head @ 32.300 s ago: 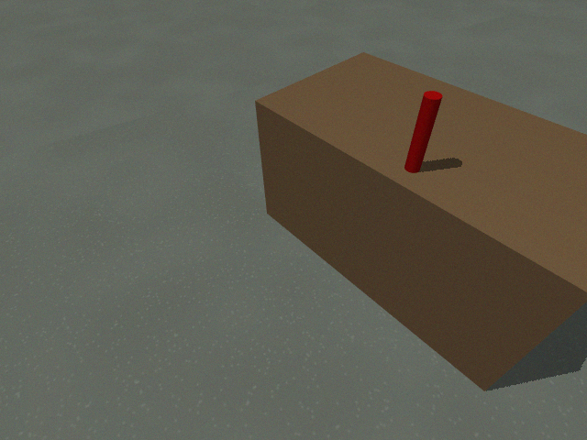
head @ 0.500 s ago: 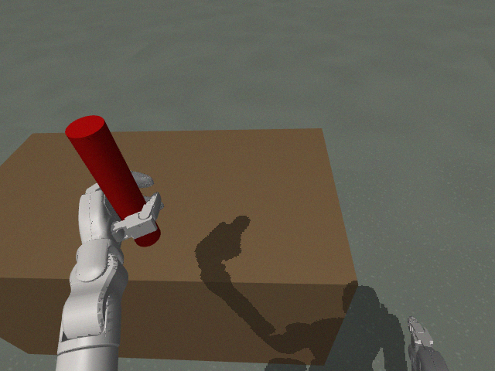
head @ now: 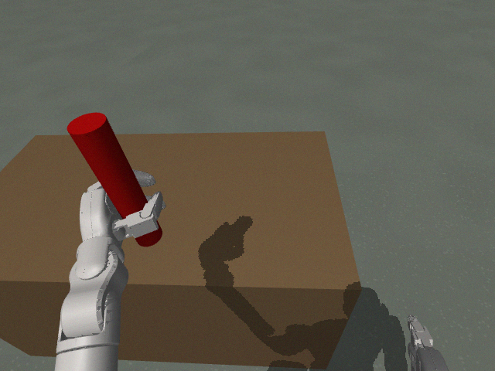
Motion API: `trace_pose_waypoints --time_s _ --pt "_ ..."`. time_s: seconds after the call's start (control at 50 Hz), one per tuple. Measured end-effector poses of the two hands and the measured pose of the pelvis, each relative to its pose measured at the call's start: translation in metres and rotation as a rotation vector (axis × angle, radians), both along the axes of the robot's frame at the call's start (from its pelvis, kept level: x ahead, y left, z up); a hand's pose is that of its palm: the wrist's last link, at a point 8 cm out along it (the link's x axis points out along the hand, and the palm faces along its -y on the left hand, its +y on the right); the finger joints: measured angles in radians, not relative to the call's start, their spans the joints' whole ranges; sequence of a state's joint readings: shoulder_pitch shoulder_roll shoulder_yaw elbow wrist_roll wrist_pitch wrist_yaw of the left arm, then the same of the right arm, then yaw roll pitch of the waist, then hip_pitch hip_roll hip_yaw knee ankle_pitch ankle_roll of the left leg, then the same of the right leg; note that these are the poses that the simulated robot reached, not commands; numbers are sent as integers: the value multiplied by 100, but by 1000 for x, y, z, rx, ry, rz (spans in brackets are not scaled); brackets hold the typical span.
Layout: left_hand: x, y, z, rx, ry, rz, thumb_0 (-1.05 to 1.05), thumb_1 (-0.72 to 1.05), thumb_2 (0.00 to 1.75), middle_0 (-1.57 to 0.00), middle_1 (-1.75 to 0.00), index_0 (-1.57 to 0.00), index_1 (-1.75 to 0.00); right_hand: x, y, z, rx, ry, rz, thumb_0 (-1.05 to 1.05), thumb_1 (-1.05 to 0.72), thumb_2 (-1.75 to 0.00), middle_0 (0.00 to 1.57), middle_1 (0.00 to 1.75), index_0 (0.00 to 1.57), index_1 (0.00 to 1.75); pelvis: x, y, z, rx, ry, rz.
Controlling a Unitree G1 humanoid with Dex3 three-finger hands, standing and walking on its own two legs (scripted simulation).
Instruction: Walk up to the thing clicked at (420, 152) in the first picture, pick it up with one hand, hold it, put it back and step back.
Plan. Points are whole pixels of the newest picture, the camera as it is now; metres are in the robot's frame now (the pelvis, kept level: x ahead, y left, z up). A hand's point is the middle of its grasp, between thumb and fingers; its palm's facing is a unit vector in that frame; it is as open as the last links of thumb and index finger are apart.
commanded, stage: crouch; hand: left
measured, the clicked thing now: (124, 190) +0.33 +0.20 +0.19
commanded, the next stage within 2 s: lower in 1.48 s
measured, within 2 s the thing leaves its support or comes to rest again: neither
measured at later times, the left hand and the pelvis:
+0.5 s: hand (139, 216) +0.36 +0.21 +0.10, palm faces +0.28 -0.96 +0.04, open 5.5 cm; pelvis +0.00 +0.00 +0.00, yaw +0 degrees
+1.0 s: hand (136, 221) +0.40 +0.25 +0.03, palm faces +0.30 -0.95 +0.01, open 5.5 cm; pelvis -0.02 +0.00 -0.03, yaw -1 degrees
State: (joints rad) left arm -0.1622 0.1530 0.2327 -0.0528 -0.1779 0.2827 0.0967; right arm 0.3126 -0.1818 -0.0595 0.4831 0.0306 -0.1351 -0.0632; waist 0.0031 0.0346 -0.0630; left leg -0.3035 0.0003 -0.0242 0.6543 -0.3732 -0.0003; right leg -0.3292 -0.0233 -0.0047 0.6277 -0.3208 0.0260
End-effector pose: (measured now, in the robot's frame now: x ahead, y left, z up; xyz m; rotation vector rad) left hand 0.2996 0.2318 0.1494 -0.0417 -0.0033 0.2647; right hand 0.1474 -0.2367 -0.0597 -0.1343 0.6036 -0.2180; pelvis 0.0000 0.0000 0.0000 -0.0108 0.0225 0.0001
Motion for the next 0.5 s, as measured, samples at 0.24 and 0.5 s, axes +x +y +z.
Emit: trace_pose_waypoints --time_s 0.24,0.5 --pt "6 7 -4 -7 15 -6 1 15 110 -98 -110 -101 -108 1 1 -1 0 20 3 -1 54 -4 6 5 5 5 3 3 2 -2 2 1" --pt "23 28 -50 -21 66 15 1 15 110 -97 -110 -101 -108 -9 -11 -4 -32 65 -15 -1 54 -4 6 5 6 5 -4 2 -2 -1 45 -3"
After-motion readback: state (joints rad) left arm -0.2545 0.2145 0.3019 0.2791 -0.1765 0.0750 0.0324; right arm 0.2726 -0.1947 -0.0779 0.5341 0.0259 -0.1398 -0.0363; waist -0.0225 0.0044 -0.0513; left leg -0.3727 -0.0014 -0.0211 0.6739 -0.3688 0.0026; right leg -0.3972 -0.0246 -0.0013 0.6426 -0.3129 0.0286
